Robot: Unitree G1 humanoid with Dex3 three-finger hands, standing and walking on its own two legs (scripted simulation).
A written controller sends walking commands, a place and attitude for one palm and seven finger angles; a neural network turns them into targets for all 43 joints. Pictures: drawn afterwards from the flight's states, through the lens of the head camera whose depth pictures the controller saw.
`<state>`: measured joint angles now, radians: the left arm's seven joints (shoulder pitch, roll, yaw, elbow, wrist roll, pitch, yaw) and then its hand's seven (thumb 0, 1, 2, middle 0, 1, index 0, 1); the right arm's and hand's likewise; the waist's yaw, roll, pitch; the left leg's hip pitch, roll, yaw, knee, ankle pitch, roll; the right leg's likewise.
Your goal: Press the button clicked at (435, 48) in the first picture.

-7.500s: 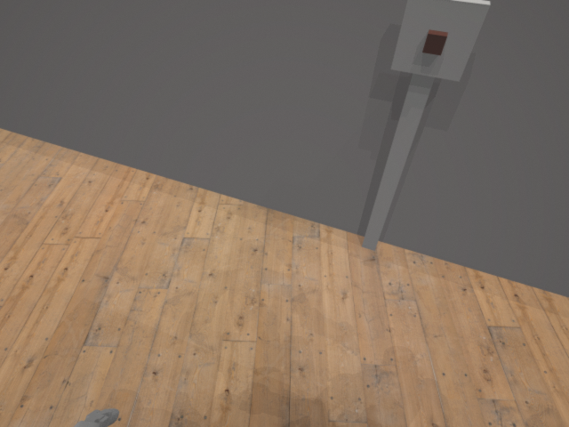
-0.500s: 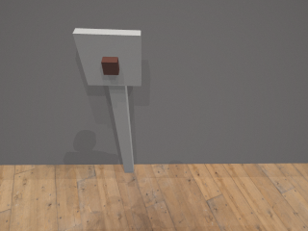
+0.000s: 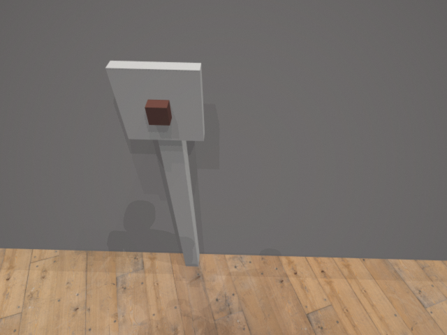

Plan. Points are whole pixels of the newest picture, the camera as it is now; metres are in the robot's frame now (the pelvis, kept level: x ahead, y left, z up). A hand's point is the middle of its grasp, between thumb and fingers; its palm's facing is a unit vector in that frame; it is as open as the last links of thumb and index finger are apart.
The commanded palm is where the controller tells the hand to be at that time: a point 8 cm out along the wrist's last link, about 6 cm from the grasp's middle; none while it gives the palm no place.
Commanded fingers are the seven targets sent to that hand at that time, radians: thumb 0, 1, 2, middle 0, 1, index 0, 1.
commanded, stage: look again from close up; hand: left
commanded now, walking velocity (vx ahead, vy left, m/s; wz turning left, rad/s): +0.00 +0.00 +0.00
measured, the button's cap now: (159, 111) +0.51 +0.17 +0.13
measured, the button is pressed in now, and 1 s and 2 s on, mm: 0 0 0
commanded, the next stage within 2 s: raise the hand and make a fist in 0.54 s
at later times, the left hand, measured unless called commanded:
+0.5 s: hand out of the picture +0.00 +0.21 -0.18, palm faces +0.00 -0.98 -0.19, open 7.4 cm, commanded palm none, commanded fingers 0.00 0.90 0.90 -0.20 -0.30 -0.20 -0.30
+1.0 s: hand (128, 301) +0.18 +0.18 -0.01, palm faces -0.01 -1.00 +0.02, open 5.9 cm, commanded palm +0.12 +0.25 -0.03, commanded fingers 0.00 0.90 0.90 -0.72 -0.87 -0.72 -0.87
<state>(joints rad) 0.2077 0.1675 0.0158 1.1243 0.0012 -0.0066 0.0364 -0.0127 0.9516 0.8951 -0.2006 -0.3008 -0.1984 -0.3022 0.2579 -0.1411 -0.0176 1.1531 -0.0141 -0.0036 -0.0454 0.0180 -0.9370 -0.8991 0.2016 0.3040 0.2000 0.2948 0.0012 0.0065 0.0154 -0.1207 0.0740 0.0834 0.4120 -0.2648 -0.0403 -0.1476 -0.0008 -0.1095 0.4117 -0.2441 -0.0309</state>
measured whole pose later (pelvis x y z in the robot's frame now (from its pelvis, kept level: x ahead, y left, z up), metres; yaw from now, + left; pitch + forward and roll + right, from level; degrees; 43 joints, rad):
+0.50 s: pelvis +0.00 +0.04 +0.00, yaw -1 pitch -1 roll +0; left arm 0.30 0.15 -0.02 1.11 0.01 -0.01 0.03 0.00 0.91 0.90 -0.20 -0.30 -0.20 -0.30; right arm 0.31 -0.15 0.02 1.10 -0.02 -0.02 -0.03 0.01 -0.93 -0.90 0.20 0.30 0.20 0.29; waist 0.01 0.01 0.01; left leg -0.16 0.01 0.09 0.48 -0.29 0.02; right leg -0.20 -0.06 -0.06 0.49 -0.27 0.02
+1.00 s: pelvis -0.02 +0.02 -0.05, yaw -1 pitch +8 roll +1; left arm 0.44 0.14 0.12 0.10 -0.22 -0.48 -0.25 0.00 0.92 0.90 -0.46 -0.59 -0.46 -0.59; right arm 0.16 -0.25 -0.08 0.58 0.01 -0.26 0.00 0.02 -0.91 -0.90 0.20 0.30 0.20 0.29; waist -0.01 -0.05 -0.11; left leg -0.55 0.04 0.08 0.85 -0.44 0.00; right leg -0.60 -0.05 -0.06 0.88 -0.42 -0.01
